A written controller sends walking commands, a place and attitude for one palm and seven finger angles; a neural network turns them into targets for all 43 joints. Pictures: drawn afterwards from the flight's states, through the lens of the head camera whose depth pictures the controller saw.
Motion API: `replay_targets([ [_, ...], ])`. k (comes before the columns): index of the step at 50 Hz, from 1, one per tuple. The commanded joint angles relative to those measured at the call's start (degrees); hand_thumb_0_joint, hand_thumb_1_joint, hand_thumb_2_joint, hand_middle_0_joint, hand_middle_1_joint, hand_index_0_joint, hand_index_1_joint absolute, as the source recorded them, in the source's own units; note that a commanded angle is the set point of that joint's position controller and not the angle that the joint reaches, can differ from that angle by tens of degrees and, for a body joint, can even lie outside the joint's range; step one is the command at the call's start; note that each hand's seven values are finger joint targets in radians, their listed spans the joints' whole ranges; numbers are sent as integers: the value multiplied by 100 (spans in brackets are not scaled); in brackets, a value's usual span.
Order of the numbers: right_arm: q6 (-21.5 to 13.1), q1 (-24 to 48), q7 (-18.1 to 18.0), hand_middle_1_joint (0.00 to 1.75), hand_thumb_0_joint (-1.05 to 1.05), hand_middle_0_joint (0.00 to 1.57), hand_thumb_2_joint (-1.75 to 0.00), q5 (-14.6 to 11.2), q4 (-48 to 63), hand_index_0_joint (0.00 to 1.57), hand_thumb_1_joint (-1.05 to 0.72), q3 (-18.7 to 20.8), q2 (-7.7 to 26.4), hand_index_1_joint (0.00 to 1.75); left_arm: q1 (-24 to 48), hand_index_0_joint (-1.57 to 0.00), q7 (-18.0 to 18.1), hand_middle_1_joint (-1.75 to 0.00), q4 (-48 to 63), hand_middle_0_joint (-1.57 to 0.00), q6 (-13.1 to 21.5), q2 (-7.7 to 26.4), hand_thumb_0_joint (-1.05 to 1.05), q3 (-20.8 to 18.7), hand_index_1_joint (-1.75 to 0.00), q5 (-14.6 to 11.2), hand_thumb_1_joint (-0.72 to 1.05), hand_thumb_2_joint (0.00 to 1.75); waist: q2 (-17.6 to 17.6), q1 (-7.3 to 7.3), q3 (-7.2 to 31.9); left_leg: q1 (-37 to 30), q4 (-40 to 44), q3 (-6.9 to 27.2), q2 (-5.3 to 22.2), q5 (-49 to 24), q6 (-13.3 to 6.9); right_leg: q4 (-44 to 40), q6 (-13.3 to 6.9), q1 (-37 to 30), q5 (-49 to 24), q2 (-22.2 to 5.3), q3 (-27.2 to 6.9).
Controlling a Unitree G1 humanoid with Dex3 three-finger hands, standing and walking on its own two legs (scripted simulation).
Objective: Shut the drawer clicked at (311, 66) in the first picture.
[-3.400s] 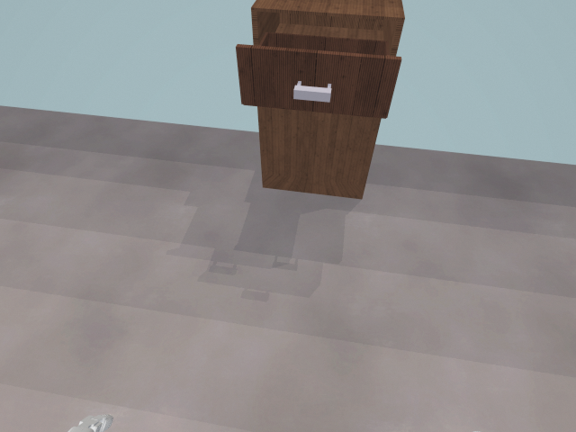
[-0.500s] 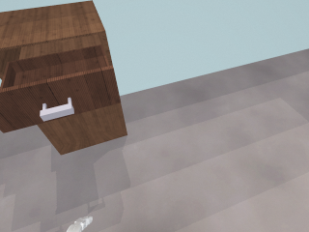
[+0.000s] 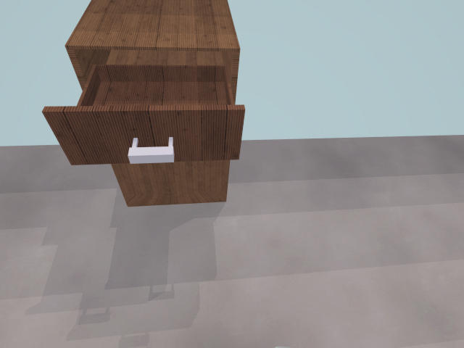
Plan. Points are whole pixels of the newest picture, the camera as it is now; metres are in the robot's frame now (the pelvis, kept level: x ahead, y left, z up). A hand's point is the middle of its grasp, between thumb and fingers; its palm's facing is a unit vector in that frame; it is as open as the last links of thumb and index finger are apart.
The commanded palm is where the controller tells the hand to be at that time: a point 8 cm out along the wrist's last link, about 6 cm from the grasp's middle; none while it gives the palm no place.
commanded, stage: turn to face it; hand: left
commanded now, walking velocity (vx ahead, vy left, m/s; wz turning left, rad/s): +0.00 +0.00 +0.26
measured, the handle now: (152, 148) +0.56 +0.23 -0.04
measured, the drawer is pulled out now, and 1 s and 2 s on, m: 0.30 0.30 0.30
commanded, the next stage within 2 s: take the last steps up to it in 0.04 s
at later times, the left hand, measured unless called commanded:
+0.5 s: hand out of the picture -0.08 +0.11 -0.17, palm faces +0.24 -0.96 -0.16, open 7.4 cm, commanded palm none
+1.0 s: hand (136, 323) +0.19 +0.20 -0.17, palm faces +0.09 -0.98 -0.18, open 7.4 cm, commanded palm none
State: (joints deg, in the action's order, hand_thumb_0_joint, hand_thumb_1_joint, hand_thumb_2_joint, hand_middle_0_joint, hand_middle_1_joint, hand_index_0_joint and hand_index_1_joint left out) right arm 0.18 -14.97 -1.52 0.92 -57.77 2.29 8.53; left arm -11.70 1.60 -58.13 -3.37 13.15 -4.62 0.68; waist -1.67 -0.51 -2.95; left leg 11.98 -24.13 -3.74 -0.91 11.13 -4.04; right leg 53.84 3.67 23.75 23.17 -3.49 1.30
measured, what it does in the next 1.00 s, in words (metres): walks ahead: right foot, then left foot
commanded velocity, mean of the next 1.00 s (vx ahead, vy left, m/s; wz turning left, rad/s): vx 0.26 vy -0.03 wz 0.03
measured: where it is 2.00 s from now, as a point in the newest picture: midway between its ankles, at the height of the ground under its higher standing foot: (237, 342)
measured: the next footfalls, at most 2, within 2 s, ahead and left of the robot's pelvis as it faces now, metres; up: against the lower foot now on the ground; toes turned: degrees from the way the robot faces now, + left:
right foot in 0.18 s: +0.04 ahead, -0.15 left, +0.00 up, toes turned +1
left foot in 0.62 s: +0.05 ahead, +0.11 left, +0.00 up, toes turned +13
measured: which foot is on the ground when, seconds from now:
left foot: down 0.00-0.18, up 0.20-0.60, down 0.62-1.00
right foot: up 0.00-0.16, down 0.18-0.62, up 0.64-1.00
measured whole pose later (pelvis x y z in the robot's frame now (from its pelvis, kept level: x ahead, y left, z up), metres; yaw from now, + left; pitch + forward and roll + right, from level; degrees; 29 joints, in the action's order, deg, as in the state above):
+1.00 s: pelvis +0.12 +0.00 +0.00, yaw +5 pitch -1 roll +1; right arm -3.6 -26.1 -1.4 1.5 -65.5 1.4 5.2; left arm -7.7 -1.2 -58.5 -0.2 11.9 -4.1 1.2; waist -2.5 -1.9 -3.6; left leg -3.0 -16.0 -8.2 1.0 17.7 0.2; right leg 45.2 -0.6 32.7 10.1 -6.1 4.2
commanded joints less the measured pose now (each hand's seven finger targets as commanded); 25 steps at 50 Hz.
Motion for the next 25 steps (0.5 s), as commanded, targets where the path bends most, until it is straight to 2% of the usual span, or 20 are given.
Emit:
replay_targets([
  [1, 30, -159, -19, 30, 0, 20, -90, 42, 220, 20, -90, 253, 1047, 30, 84, -20, 18, -30, 390, -20, 119, 127, 0, 36, -30, 11, 90, 90, 948, -121, 239, -431, 729, 1510, 1501, -1644, -674, -560, -47, 66, 133, 38, 1],
  [3, 63, 38, 5, 30, 0, 20, -90, 55, 269, 20, -90, 266, 1142, 30, -104, -20, 34, -30, 368, -20, 145, 106, 0, 56, -30, -2, 90, 90, 1002, -54, 232, -153, 734, 1695, 1538, -1247, -678, -972, -106, -300, 98, 81, 10],
  [5, 78, 162, 30, 30, 0, 20, -90, 48, 294, 20, -90, 275, 1153, 30, -333, -20, 46, -30, 326, -20, 193, 120, 0, 66, -30, 3, 90, 90, 926, 20, 251, 8, 606, 1761, 1430, -1164, -619, -1551, -151, -660, -134, 186, 45],
  [6, 84, 227, 41, 30, 0, 20, -90, 31, 317, 20, -90, 272, 1148, 30, -502, -20, 57, -30, 267, -20, 227, 112, 0, 75, -30, 0, 90, 90, 863, 105, 289, 217, 468, 1725, 1361, -1014, -535, -2014, -153, -1034, -508, 181, 66],
  [7, 79, 292, 54, 30, 0, 20, -90, -2, 320, 20, -90, 248, 1074, 30, -710, -20, 71, -30, 198, -20, 274, 109, 0, 86, -30, 5, 90, 90, 638, 202, 336, 466, 256, 1586, 1180, -686, -359, -2757, -149, -1514, -1023, 143, 76],
  [8, 63, 259, 81, 30, 0, 20, -90, -47, 317, 20, -90, 208, 844, 30, -839, -20, 84, -30, 146, -20, 345, 256, 0, 82, -30, 41, 90, 90, 106, 231, 384, 859, -183, 1279, 774, 228, -69, -3542, -216, -2000, -1030, -223, -363],
  [9, 70, 217, 110, 30, 0, 20, -90, -88, 407, 20, -90, 135, 505, 30, -886, -20, 83, -30, 163, -20, 404, 666, 0, 43, -30, 109, 90, 90, -1043, 168, 238, 1542, -1092, 542, 21, 1521, 327, -4218, -648, -2026, 60, -1335, -1778],
  [10, 123, 367, 140, 30, 0, 20, -90, -19, 568, 20, -90, 158, 610, 30, -888, -20, 48, -30, 304, -20, 372, 950, 0, 13, -30, 103, 90, 90, -1078, 282, -51, 1583, -1961, 448, -63, 2064, 399, -4767, -1146, -1267, 1216, -2027, -2426],
  [11, 171, 549, 159, 30, 0, 20, -90, 55, 564, 20, -90, 216, 759, 30, -860, -20, 48, -30, 307, -20, 423, 864, 0, -25, -30, 72, 90, 90, -1515, 327, -293, 1857, -2620, 629, 83, 1833, 349, -4987, -1220, -978, 1597, -1869, -2654],
  [12, 141, 437, 183, 30, 0, 20, -90, 66, 462, 20, -90, 244, 832, 30, -748, -20, 40, -30, 281, -20, 463, 666, 0, 15, -30, 63, 90, 90, -1220, 182, -453, 1979, -3107, 644, 154, 1421, 317, -4978, -1197, -976, 1462, -1692, -2351],
  [13, 114, 288, 222, 30, 0, 20, -90, 72, 322, 20, -90, 262, 813, 30, -662, -20, 15, -30, 291, -20, 512, 514, 0, 45, -30, 63, 90, 90, -749, 56, -452, 1959, -3420, 551, 242, 1021, 344, -4826, -1128, -1039, 1040, -1435, -1804],
  [14, 92, 188, 252, 30, 0, 20, -90, 83, 239, 20, -90, 262, 738, 30, -695, -20, -8, -30, 283, -20, 556, 434, 0, 67, -30, 58, 90, 90, -576, 27, -366, 1915, -3564, 444, 279, 770, 383, -4682, -1046, -1111, 649, -1230, -1386],
  [15, 73, 139, 277, 30, 0, 20, -90, 79, 217, 20, -90, 264, 696, 30, -813, -20, -8, -30, 262, -20, 601, 387, 0, 75, -30, 61, 90, 90, -428, 34, -261, 1908, -3594, 367, 327, 632, 402, -4638, -1030, -1226, 425, -1185, -1177],
  [16, 52, 174, 284, 30, 0, 20, -90, 91, 204, 20, -90, 253, 615, 30, -934, -20, -18, -30, 215, -20, 632, 339, 0, 80, -30, 68, 90, 90, -510, 82, -275, 1919, -3548, 311, 375, 517, 431, -4620, -989, -1284, 297, -1122, -1014],
  [19, 20, 430, 283, 30, 0, 20, -90, 79, 257, 20, -90, 235, 542, 30, -1363, -20, -28, -30, 31, -20, 672, 298, 0, 90, -30, 92, 90, 90, -601, 249, -326, 1968, -3026, 160, 494, 584, 488, -4709, -1098, -1482, 458, -1195, -1037],
  [22, -32, 681, 287, 30, 0, 20, -90, 60, 321, 20, -90, 197, 470, 30, -1599, -20, -38, -30, -126, -20, 672, 371, 0, 56, -30, 122, 90, 90, -613, 367, -358, 1830, -2312, 25, 518, 910, 451, -4747, -1280, -1604, 567, -1311, -1139],
  [25, -118, 745, 274, 30, 0, 20, -90, 32, 313, 20, -90, 143, 310, 30, -1745, -20, -61, -30, -311, -20, 640, 379, 0, 44, -30, 120, 90, 90, -750, 446, -255, 1290, -1547, -152, 362, 1178, 366, -4596, -1330, -1553, 237, -1235, -1060],
])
